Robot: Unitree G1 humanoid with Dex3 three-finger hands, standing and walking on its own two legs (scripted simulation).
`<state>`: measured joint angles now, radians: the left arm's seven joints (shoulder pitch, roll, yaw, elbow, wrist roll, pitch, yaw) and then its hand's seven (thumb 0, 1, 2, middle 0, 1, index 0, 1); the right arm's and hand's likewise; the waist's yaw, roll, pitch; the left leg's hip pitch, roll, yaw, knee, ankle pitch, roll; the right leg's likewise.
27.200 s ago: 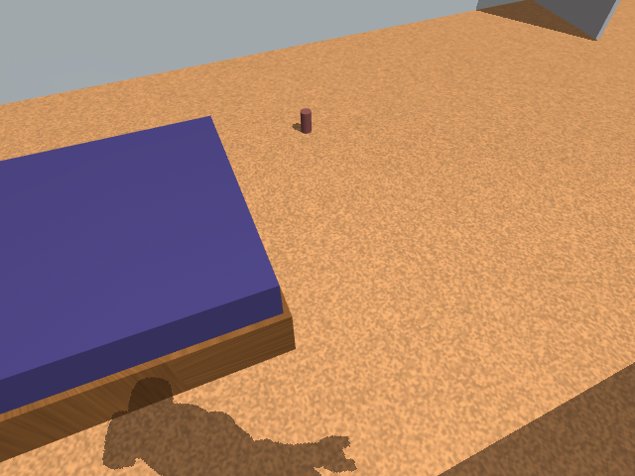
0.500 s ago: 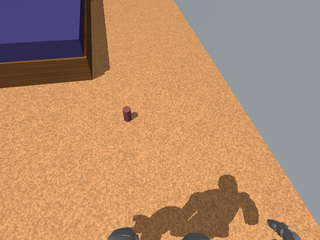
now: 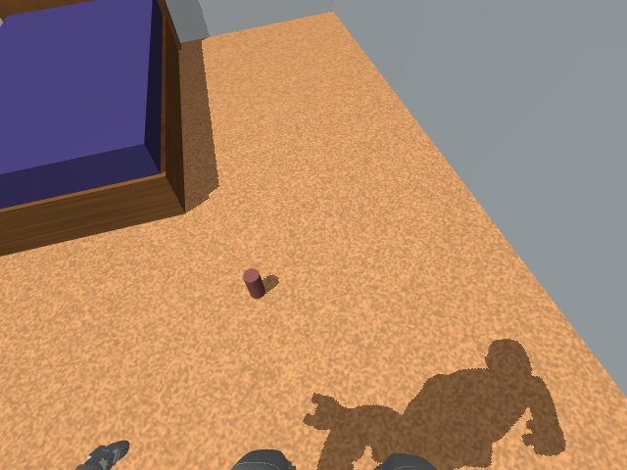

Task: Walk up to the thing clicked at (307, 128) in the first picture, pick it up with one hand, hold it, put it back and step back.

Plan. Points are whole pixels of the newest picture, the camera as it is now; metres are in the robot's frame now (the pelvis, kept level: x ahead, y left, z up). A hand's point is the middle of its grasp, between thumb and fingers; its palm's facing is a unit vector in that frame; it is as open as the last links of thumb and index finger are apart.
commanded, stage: walk up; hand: left
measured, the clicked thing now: (254, 284) +0.76 +0.31 -0.71
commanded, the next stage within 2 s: none
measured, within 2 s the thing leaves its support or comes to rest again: neither
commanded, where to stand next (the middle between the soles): +0.39 +0.06 m, yaw +1 degrees
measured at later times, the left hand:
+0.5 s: hand (117, 432) +0.18 +0.34 -0.16, palm faces +0.00 -0.94 -0.34, open 7.4 cm
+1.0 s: hand (158, 309) +0.37 +0.31 -0.11, palm faces -0.02 -0.90 -0.44, open 7.3 cm
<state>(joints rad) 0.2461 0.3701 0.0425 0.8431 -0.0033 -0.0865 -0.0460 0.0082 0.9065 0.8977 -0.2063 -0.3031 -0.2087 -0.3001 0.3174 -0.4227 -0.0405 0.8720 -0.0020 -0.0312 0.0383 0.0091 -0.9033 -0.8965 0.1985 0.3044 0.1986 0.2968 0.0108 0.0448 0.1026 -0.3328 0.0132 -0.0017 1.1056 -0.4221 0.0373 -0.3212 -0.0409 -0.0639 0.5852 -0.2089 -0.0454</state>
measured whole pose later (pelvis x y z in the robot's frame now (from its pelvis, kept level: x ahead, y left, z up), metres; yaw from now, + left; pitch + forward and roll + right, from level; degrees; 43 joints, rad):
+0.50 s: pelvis +0.17 +0.06 +0.00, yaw +2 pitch -3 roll -1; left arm 0.35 0.43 0.04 0.89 0.01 -0.04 -0.03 0.01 0.91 0.90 -0.20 -0.30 -0.21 -0.30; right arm 0.25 -0.39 -0.05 0.83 -0.02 -0.07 0.06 0.01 -0.90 -0.90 0.20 0.30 0.20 0.30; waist 0.01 -0.04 0.09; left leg -0.33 0.04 0.05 0.60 -0.22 0.03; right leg -0.31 -0.02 -0.01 1.04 -0.46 -0.04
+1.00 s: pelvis +0.30 +0.03 +0.00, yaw +0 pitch -3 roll +2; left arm 0.26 0.37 0.03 0.85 0.00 -0.08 -0.02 0.01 0.91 0.90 -0.21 -0.30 -0.21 -0.30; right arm 0.29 -0.42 -0.04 0.86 -0.01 0.00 0.02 0.01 -0.90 -0.90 0.20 0.30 0.20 0.30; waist 0.01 0.05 0.12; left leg -0.37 0.00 0.01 1.01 -0.52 0.03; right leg -0.33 -0.05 -0.03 0.59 -0.21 -0.03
